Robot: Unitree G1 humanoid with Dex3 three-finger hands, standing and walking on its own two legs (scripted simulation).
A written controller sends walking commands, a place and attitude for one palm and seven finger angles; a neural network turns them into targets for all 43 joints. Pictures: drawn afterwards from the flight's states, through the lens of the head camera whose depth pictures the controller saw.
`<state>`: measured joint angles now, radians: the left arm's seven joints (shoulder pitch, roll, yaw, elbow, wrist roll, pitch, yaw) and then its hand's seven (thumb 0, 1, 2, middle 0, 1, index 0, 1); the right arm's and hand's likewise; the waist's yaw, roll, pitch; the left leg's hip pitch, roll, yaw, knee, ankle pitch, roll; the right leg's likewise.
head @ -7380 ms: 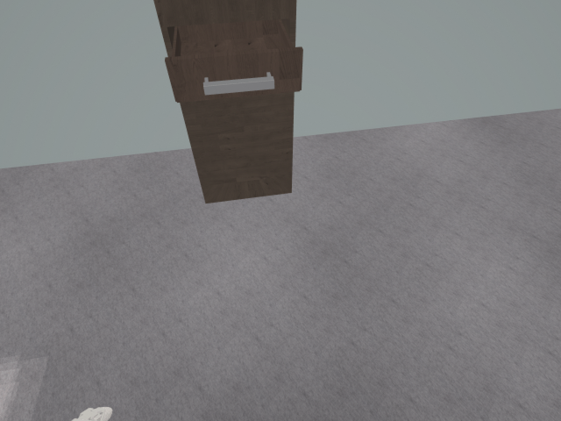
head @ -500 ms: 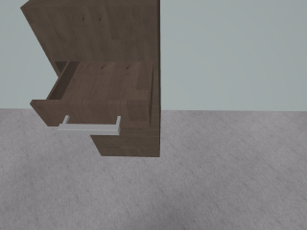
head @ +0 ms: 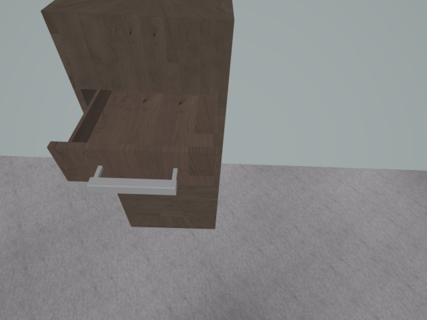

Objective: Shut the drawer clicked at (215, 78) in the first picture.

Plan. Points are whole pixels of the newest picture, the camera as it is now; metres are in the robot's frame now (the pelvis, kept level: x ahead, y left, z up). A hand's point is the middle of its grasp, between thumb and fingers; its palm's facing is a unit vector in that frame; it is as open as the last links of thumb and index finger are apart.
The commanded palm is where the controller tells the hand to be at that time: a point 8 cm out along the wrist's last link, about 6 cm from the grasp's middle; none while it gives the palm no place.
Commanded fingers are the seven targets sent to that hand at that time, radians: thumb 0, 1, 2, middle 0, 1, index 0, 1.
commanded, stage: look again from close up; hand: left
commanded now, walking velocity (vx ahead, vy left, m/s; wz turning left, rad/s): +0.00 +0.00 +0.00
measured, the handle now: (135, 178) +0.42 +0.22 -0.02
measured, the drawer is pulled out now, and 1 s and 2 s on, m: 0.23 0.23 0.23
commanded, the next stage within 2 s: shuffle to correct the standing spot in 0.56 s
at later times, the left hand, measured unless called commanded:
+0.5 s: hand out of the picture +0.01 +0.17 -0.17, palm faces +0.00 -0.97 -0.25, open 7.4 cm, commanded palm none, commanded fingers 0.00 0.90 0.90 -0.20 -0.30 -0.20 -0.30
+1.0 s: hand out of the picture +0.00 +0.15 -0.19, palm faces +0.05 -0.98 -0.18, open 7.4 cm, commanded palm none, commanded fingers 0.00 0.90 0.90 -0.20 -0.30 -0.20 -0.30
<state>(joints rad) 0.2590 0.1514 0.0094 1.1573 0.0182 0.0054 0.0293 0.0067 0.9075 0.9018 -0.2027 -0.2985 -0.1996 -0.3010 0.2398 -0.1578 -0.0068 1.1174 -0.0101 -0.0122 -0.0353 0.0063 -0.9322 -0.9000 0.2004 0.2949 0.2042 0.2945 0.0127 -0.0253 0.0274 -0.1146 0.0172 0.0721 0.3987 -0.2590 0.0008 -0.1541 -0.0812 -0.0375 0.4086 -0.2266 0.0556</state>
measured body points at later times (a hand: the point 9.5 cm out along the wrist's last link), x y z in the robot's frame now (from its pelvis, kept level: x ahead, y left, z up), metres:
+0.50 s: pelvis -0.01 -0.02 -0.01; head +0.00 -0.04 +0.44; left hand +0.01 +0.22 -0.15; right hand -0.01 -0.24 -0.18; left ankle -0.03 +0.11 -0.74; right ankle -0.01 -0.15 -0.74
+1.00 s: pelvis +0.03 -0.02 -0.01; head +0.04 -0.02 +0.43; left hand +0.00 +0.20 -0.17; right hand +0.00 -0.25 -0.17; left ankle -0.03 +0.11 -0.74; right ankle -0.01 -0.15 -0.74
